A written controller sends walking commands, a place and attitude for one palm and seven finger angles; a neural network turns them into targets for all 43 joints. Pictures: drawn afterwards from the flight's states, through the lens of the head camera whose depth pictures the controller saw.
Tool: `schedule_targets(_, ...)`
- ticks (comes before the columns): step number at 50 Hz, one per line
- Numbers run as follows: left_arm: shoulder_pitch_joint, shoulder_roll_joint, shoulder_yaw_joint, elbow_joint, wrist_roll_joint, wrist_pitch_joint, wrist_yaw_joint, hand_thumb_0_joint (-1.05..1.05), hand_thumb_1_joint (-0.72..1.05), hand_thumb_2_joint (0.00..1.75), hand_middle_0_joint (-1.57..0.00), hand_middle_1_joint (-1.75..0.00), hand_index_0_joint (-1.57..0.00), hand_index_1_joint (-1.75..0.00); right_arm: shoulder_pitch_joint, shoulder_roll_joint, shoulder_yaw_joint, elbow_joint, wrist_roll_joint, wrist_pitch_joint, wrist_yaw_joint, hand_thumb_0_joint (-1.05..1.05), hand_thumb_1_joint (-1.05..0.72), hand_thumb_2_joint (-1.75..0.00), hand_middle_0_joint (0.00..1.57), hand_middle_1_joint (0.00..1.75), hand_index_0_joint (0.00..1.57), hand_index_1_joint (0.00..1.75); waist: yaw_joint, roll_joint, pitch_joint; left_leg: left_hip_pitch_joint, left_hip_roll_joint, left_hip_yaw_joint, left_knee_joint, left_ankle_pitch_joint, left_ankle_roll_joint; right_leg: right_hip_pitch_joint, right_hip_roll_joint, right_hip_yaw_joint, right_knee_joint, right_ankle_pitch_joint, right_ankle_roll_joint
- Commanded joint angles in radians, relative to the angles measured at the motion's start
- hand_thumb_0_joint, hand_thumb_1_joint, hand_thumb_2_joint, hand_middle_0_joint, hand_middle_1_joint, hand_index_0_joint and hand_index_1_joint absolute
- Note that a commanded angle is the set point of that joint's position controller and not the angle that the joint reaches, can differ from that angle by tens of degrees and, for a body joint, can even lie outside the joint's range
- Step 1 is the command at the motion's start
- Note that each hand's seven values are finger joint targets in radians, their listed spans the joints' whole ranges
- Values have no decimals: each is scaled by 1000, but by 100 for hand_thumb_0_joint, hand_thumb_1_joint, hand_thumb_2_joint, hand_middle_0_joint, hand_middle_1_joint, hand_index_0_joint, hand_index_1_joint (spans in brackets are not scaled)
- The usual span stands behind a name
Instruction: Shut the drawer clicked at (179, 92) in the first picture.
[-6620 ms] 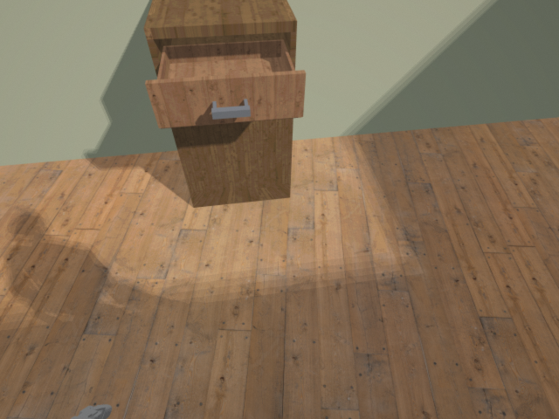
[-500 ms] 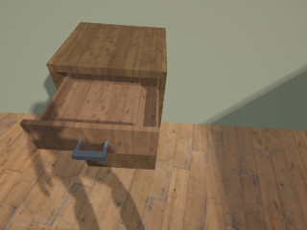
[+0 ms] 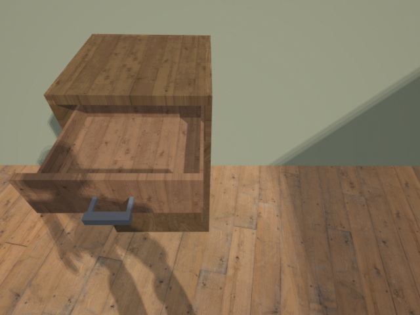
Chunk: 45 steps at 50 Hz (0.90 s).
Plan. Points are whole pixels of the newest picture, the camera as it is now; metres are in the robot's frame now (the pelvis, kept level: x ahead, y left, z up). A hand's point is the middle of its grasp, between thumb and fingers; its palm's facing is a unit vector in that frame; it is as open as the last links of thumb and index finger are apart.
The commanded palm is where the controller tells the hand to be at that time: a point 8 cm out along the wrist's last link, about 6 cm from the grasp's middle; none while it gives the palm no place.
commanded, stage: look again from close up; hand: left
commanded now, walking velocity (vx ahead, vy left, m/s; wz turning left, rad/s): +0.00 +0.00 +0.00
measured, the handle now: (110, 209) +0.35 +0.25 -0.04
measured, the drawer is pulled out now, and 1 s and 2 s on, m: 0.28 0.28 0.28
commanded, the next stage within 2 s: shuffle to correct the standing spot in 0.12 s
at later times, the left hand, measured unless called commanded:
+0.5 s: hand out of the picture -0.03 +0.19 -0.18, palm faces +0.08 -0.98 -0.16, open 7.4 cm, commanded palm none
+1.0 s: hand out of the picture +0.07 +0.21 -0.17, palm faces +0.01 -0.97 -0.23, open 7.3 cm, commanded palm none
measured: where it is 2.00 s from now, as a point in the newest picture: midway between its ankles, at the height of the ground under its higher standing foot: outside the picture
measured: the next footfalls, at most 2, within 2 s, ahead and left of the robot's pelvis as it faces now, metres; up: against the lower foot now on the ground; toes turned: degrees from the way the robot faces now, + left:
none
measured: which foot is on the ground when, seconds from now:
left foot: down 0.00-1.00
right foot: down 0.00-1.00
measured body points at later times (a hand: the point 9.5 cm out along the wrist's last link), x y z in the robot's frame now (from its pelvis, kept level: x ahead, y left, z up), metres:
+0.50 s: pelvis +0.01 +0.03 +0.00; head +0.00 +0.04 +0.45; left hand -0.04 +0.24 -0.17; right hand -0.04 -0.19 -0.16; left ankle +0.00 +0.12 -0.74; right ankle -0.01 -0.08 -0.74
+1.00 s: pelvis +0.04 +0.03 +0.00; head +0.05 +0.02 +0.45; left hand +0.07 +0.26 -0.15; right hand +0.03 -0.18 -0.16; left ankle +0.00 +0.12 -0.74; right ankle +0.03 -0.06 -0.74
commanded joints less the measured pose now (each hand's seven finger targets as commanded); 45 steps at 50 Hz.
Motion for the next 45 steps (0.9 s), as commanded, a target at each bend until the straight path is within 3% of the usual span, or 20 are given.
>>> schedule_targets(1,75,100,12,-29,-2,-18,5,0,90,90,-20,-30,-20,-30,82,-68,3,-17,6,-18,3,0,-90,-90,20,30,20,30,2,3,66,-8,71,-79,-100,126,23,-52,-149,143,-147,133,0)
schedule_targets(9,89,101,10,-30,-3,-17,4,0,90,90,-20,-30,-20,-30,85,-74,8,0,8,-20,3,0,-90,-90,20,30,20,30,10,-6,68,-7,71,-84,-140,125,24,-27,-149,131,-153,148,5)
schedule_targets(11,90,98,9,-30,-4,-14,5,0,90,90,-20,-30,-20,-30,88,-77,9,2,7,-17,4,0,-90,-90,20,30,20,30,10,-5,98,-28,68,-90,-150,82,23,-48,-149,137,-161,85,4)
schedule_targets(14,104,113,22,-36,3,-11,2,0,90,90,-20,-30,-20,-30,104,-79,4,7,1,-5,9,0,-90,-90,20,30,20,30,16,-22,108,-55,39,-66,-127,-77,27,-71,-158,161,-189,-151,-13)
schedule_targets(17,117,135,41,-45,5,-3,1,0,90,90,-20,-30,-20,-30,114,-73,-3,-6,-7,7,16,0,-90,-90,20,30,20,30,18,-72,149,-127,-1,-31,-40,-160,22,-117,-207,238,-241,-368,-47)
schedule_targets(20,119,142,57,-61,5,-1,1,0,90,90,-20,-30,-20,-30,139,-59,-8,-13,-9,4,16,0,-90,-90,20,30,20,30,12,-85,150,-123,-10,-9,27,-134,26,-143,-247,273,-256,-395,-79)
schedule_targets(21,116,143,60,-65,5,-2,0,0,90,90,-20,-30,-20,-30,149,-49,-7,-14,-8,-1,18,0,-90,-90,20,30,20,30,8,-92,149,-120,-10,-9,13,-124,29,-138,-242,260,-236,-364,-82)
schedule_targets(24,108,112,57,-67,10,-1,-5,0,90,90,-20,-30,-20,-30,202,-57,-5,3,-7,-17,16,0,-90,-90,20,30,20,30,-5,24,150,-63,18,-53,-95,-128,49,-166,-166,143,-102,-265,-60)
schedule_targets(27,101,48,35,-72,19,-6,-14,0,90,90,-20,-30,-20,-30,265,-122,-13,24,-7,-29,7,0,-90,-90,20,30,20,30,-14,192,150,-7,189,-314,-270,-191,160,-252,-45,-36,184,-167,-6)
schedule_targets(28,85,39,27,-80,20,-11,-16,0,90,90,-20,-30,-20,-30,264,-123,-14,20,-6,-33,4,0,-90,-90,20,30,20,30,-11,162,148,36,224,-348,-278,-103,202,-303,-47,-37,257,-200,-4)
schedule_targets(30,56,29,21,-79,13,-20,-17,0,90,90,-20,-30,-20,-30,248,-103,-2,23,-6,-43,-2,0,-90,-90,20,30,20,30,-3,91,101,99,243,-304,-214,277,233,-312,-76,-13,276,-231,2)
schedule_targets(32,100,12,20,-54,0,-23,-13,0,90,90,-20,-30,-20,-30,197,-93,9,20,-1,-49,-12,0,-90,-90,20,30,20,30,32,35,30,97,189,-173,-101,618,184,-141,-88,1,62,-89,18)
schedule_targets(33,142,18,22,-33,-4,-24,-8,0,90,90,-20,-30,-20,-30,173,-87,11,14,7,-50,-18,0,-90,-90,20,30,20,30,45,26,-11,77,147,-126,-47,645,134,-30,-104,30,-33,122,18)
schedule_targets(34,156,49,24,-20,-9,-24,-1,0,90,90,-20,-30,-20,-30,171,-65,14,10,14,-51,-22,0,-90,-90,20,30,20,30,35,-3,-4,9,104,-95,-39,608,81,58,-143,89,-25,390,4)
schedule_targets(35,155,66,19,-12,-14,-23,2,0,90,90,-20,-30,-20,-30,173,-59,16,12,15,-52,-24,0,-90,-90,20,30,20,30,25,26,6,-17,83,-84,-86,493,46,77,-184,107,0,522,-11)
schedule_targets(36,130,69,16,-12,-14,-18,3,0,90,90,-20,-30,-20,-30,165,-50,15,18,14,-47,-24,0,-90,-90,20,30,20,30,18,31,49,-16,81,-86,-120,456,30,50,-182,94,10,521,-6)
schedule_targets(37,126,66,17,-12,-13,-18,6,0,90,90,-20,-30,-20,-30,161,-47,13,26,12,-41,-26,0,-90,-90,20,30,20,30,20,-27,62,-3,85,-86,-109,483,34,47,-175,100,9,587,-1)
schedule_targets(39,116,80,18,-20,-14,-12,11,0,90,90,-20,-30,-20,-30,170,-55,4,24,16,-35,-27,0,-90,-90,20,30,20,30,12,-59,33,34,90,-78,-114,532,37,59,-177,95,22,655,5)
schedule_targets(42,98,94,29,-49,-11,-4,17,0,90,90,-20,-30,-20,-30,150,-64,-4,15,15,-31,-26,0,-90,-90,20,30,20,30,13,10,-31,97,101,-68,-100,615,40,47,-172,102,25,581,9)
schedule_targets(45,85,105,34,-73,-7,1,18,0,90,90,-20,-30,-20,-30,117,-69,-9,0,15,-27,-22,0,-90,-90,20,30,20,30,15,7,-37,107,106,-67,-91,597,45,26,-172,112,17,542,9)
